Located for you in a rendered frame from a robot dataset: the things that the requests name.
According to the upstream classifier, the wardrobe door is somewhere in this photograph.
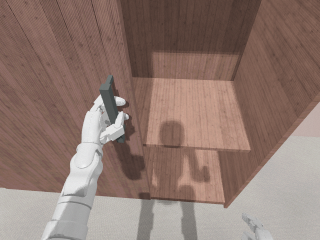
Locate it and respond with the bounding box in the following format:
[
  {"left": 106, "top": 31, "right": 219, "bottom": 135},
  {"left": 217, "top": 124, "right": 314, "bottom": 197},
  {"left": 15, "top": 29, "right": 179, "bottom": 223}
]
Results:
[{"left": 0, "top": 0, "right": 151, "bottom": 200}]

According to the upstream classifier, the handle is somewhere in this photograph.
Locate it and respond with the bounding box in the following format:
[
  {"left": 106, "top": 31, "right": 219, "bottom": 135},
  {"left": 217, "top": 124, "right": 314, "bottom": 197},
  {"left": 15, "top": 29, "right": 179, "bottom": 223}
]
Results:
[{"left": 99, "top": 75, "right": 126, "bottom": 143}]

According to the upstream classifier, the left robot forearm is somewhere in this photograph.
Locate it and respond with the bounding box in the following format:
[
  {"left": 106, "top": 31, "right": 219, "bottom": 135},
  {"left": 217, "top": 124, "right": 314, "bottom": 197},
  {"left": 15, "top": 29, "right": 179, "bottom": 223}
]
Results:
[{"left": 41, "top": 142, "right": 103, "bottom": 240}]

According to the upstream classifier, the robot left hand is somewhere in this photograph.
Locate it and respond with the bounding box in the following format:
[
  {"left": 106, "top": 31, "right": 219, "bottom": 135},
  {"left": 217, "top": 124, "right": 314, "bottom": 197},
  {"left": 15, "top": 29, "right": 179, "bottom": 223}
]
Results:
[{"left": 81, "top": 94, "right": 129, "bottom": 149}]

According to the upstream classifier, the robot right hand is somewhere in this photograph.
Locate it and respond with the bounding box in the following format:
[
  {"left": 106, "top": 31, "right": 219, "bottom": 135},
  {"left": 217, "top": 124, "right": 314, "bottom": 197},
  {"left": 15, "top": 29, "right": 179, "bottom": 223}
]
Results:
[{"left": 241, "top": 212, "right": 274, "bottom": 240}]

